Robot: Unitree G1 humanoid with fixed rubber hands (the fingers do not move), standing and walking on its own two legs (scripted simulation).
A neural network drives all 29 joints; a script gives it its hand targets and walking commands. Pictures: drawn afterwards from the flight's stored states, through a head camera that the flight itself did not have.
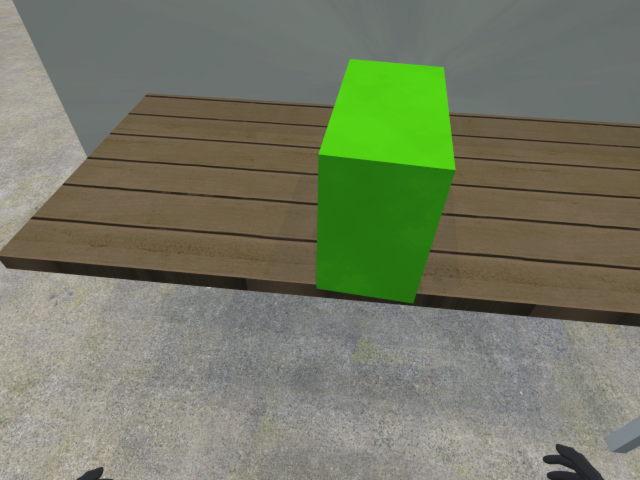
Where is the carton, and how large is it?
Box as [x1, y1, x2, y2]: [316, 59, 454, 302]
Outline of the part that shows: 350,59 318,154 316,288 413,302 454,172 454,161 443,67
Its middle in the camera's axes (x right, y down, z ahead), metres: +0.10 -0.10 +0.68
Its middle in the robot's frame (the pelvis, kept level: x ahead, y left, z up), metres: +0.59 -0.08 +0.07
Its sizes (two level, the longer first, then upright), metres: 0.315 0.166 0.271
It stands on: a table, 0.71 m high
